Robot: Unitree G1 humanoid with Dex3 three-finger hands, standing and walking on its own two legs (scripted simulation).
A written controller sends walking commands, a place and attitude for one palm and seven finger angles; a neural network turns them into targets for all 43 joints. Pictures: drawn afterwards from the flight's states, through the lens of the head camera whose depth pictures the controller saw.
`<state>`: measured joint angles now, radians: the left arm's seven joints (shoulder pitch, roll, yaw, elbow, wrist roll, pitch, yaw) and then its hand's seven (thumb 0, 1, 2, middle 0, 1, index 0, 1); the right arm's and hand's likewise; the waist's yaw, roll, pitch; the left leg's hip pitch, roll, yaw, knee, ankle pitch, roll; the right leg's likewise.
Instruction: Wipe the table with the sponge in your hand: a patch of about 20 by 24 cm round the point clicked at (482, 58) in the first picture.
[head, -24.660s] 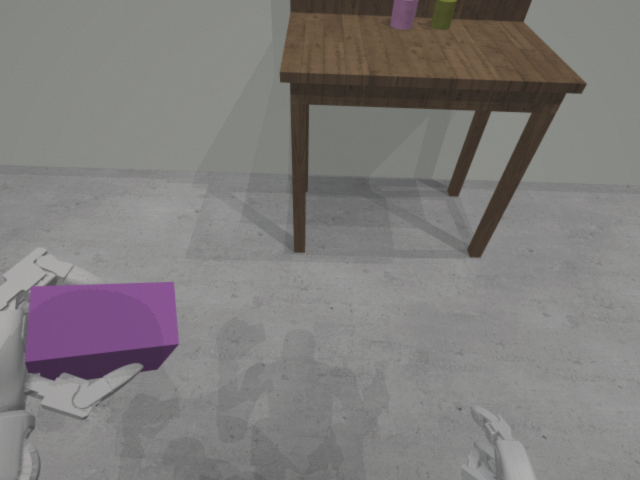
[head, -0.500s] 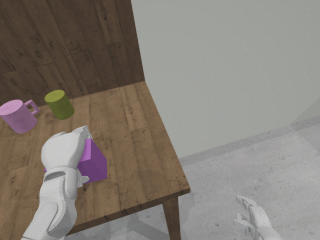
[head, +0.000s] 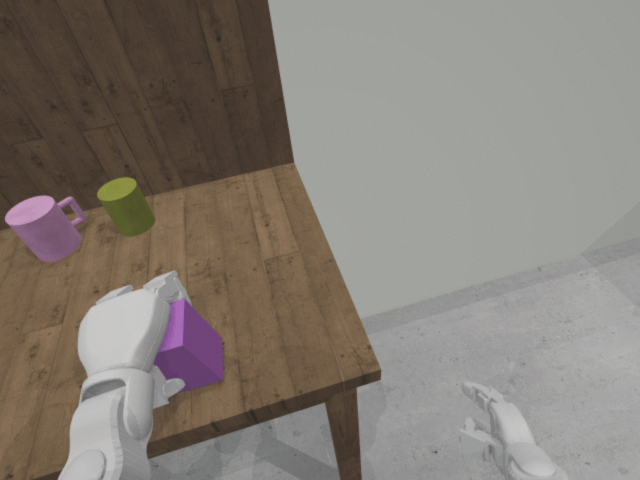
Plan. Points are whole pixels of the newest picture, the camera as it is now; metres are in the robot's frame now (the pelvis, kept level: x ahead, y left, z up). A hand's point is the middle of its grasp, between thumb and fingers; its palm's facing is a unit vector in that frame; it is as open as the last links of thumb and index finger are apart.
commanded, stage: wipe back along the middle lane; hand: left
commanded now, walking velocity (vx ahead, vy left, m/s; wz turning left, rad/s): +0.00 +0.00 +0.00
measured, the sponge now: (170, 358) +0.24 +0.23 +0.05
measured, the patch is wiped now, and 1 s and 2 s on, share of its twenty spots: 0.70 0.80 0.90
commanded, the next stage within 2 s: slide across to the third lane in 0.02 s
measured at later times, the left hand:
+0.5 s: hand (176, 355) +0.22 +0.19 +0.10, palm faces +0.09 -0.15 -0.98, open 10.3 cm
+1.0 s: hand (218, 342) +0.24 +0.15 +0.09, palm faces +0.06 -0.08 -1.00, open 10.3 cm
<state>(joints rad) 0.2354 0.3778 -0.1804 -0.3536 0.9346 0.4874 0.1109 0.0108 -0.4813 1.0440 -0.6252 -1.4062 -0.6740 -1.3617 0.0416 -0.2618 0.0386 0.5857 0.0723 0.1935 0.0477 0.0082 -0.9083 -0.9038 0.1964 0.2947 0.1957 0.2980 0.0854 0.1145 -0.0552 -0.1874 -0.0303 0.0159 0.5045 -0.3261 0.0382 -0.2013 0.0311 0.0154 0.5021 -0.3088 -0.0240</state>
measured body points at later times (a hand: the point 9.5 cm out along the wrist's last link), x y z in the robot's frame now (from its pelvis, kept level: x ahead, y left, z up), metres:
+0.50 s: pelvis -0.01 -0.02 +0.00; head -0.03 -0.07 +0.45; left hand +0.21 +0.20 +0.15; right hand +0.23 -0.22 -0.09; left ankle -0.04 +0.09 -0.74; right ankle -0.03 -0.11 -0.74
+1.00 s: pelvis -0.03 -0.03 +0.00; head -0.05 -0.10 +0.45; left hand +0.23 +0.15 +0.15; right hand +0.22 -0.22 -0.09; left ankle -0.04 +0.09 -0.74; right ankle -0.03 -0.11 -0.74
